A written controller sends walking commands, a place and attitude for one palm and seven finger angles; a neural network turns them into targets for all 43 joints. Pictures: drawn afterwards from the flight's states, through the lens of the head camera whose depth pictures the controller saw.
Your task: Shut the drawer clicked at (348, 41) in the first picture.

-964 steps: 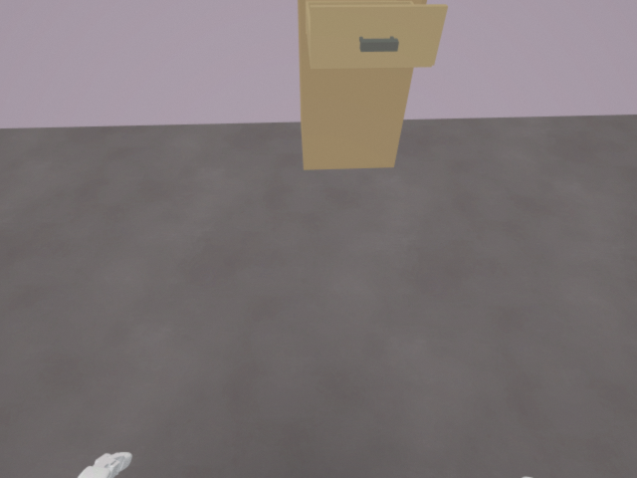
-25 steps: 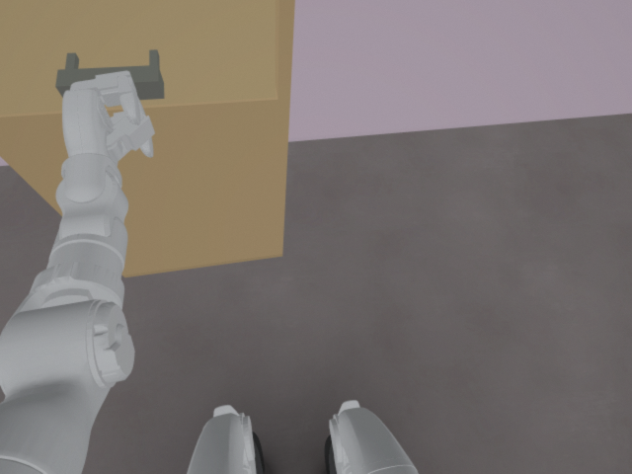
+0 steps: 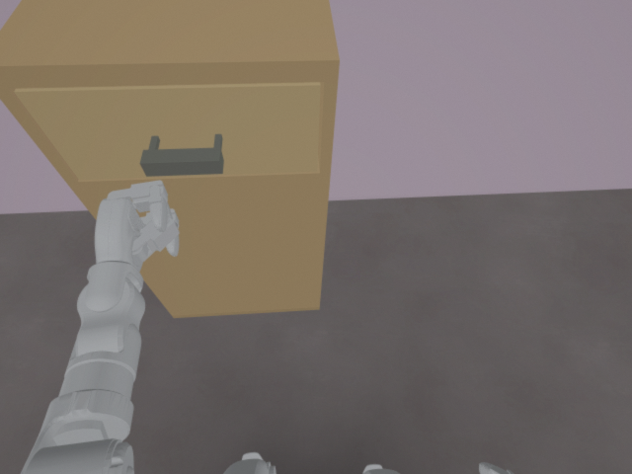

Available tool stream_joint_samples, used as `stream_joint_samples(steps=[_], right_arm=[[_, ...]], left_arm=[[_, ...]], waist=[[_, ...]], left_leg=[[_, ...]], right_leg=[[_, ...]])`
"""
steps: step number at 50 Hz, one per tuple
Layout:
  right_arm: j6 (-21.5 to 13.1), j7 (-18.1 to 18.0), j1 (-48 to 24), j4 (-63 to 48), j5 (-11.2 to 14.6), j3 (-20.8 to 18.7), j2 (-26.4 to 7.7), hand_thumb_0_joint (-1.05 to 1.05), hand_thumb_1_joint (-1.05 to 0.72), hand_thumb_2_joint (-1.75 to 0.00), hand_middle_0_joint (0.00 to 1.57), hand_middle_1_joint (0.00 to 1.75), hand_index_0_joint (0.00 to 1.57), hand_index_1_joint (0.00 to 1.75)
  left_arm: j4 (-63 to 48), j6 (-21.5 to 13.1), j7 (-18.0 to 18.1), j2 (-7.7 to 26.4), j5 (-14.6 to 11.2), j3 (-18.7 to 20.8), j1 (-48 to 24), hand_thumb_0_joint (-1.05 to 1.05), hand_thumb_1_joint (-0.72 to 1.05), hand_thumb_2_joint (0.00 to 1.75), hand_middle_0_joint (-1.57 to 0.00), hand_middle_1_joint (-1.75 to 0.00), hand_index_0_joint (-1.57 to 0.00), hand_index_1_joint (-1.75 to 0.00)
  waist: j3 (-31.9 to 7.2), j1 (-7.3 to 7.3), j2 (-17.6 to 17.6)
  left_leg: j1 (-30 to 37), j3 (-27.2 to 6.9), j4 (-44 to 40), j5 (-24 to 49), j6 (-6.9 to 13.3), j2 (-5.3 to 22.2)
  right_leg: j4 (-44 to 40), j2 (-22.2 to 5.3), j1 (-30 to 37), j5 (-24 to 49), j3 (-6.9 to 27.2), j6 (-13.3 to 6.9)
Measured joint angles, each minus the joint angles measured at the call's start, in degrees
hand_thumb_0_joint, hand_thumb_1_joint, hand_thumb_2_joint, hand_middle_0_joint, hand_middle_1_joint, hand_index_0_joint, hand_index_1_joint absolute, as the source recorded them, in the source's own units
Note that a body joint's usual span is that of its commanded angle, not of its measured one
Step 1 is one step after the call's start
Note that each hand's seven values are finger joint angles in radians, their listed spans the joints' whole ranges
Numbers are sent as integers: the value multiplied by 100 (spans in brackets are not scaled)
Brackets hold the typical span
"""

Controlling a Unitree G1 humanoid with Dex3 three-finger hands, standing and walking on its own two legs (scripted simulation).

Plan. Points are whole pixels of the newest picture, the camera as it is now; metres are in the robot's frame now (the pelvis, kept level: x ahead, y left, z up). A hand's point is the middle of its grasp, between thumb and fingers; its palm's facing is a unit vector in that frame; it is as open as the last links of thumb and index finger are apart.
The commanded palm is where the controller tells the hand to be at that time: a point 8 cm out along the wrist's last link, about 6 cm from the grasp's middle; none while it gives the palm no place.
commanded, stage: draw the hand back to the body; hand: left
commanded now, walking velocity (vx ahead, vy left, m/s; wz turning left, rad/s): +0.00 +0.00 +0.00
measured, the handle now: (185, 151) +0.57 +0.19 +0.03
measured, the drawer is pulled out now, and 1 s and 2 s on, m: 0.00 0.00 0.00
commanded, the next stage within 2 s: step back with the hand held close in 1.12 s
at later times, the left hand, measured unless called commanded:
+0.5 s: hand (82, 309) +0.27 +0.21 +0.14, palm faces +0.24 -0.93 -0.27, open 3.3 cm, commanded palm +0.23 +0.25 +0.16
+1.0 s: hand out of the picture +0.17 +0.23 +0.22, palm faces +0.40 -0.81 -0.42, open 3.3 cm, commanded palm +0.13 +0.28 +0.23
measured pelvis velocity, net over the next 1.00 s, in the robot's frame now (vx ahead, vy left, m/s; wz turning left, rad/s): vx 0.00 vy -0.01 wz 0.02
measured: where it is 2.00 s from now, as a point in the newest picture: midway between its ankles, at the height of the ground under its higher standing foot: outside the picture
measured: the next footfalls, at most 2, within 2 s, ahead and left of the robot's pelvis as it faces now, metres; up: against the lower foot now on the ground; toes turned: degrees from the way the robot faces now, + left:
none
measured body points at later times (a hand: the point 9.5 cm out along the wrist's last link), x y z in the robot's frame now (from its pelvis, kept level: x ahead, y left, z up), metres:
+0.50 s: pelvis -0.01 -0.01 +0.04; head +0.00 -0.02 +0.49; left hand +0.25 +0.26 +0.16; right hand +0.18 -0.23 -0.04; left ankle +0.00 +0.10 -0.69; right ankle -0.04 -0.12 -0.69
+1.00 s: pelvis +0.00 -0.01 +0.06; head -0.02 -0.04 +0.50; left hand +0.14 +0.27 +0.24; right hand +0.20 -0.22 -0.03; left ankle +0.00 +0.10 -0.69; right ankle -0.04 -0.12 -0.69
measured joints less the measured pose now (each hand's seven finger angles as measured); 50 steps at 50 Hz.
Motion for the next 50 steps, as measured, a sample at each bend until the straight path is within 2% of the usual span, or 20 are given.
stream_joint_samples(steps=[5, 13, 16, 19, 22, 26, 37, 50], right_arm=[[-170, -88, -143, -31, 71, 45, 11, 1, -90, -90, 20, 30, 20, 30], [-411, -241, -495, -98, 131, 88, -92, 1, -90, -90, 20, 30, 20, 30], [-352, -376, -644, -122, 124, 93, -26, 1, -90, -90, 20, 30, 20, 30], [-343, -499, -716, -170, 113, 118, 9, 1, -90, -90, 20, 30, 20, 30], [-361, -581, -799, -141, 87, 164, 17, 1, -90, -90, 20, 30, 20, 30], [-400, -630, -906, -49, 50, 218, 36, 1, -90, -90, 20, 30, 20, 30], [-634, -566, -935, 108, -86, 243, 98, 1, -90, -90, 20, 30, 20, 30], [-904, -533, -803, 252, -153, 112, 88, 2, -90, -90, 20, 30, 20, 30]], left_arm=[[-662, 161, -56, -11, -150, -152, 617, 2, 90, 90, -140, -160, -140, -160], [-1482, 574, -451, -58, -401, -346, 1392, 2, 90, 90, -141, -160, -140, -160], [-2017, 867, 58, 52, 29, -492, 1835, 2, 90, 90, -141, -160, -140, -160], [-2655, 1117, 514, 103, 279, -653, 2365, 2, 90, 90, -140, -160, -140, -160], [-3097, 1272, 803, 137, 416, -735, 2710, 2, 90, 90, -141, -160, -140, -160], [-3518, 1410, 1019, 157, 499, -704, 3010, 2, 90, 90, -141, -160, -140, -160], [-4953, 1436, 1086, 183, 519, -438, 4275, 2, 90, 90, -141, -160, -141, -160], [-6289, 1228, 1104, 390, 523, 229, 5533, 1, 90, 90, -141, -160, -141, -160]], waist=[[47, 125, -18], [129, 271, 56], [245, 340, 10], [340, 408, 25], [459, 492, 40], [611, 596, 39], [799, 728, 124], [814, 867, 207]], left_leg=[[495, -90, -283, 103, -36, -42], [1088, -126, -609, 269, -36, -106], [1507, -38, -935, 399, -60, -119], [1941, 11, -1326, 563, -43, -141], [2327, 23, -1663, 712, -34, -173], [2771, 24, -2046, 882, -35, -206], [3575, 55, -2717, 1124, -42, -233], [3790, 50, -2832, 1127, -64, -195]], right_leg=[[-322, -20, 551, 75, -92, -28], [-622, -68, 1152, 207, -135, -32], [-861, -83, 1496, 320, -48, -31], [-1222, -96, 1900, 486, -4, -30], [-1541, -117, 2276, 628, 3, -25], [-1907, -137, 2712, 787, 0, -22], [-2612, -143, 3518, 1061, 28, -17], [-2845, -99, 3783, 1131, 26, -33]])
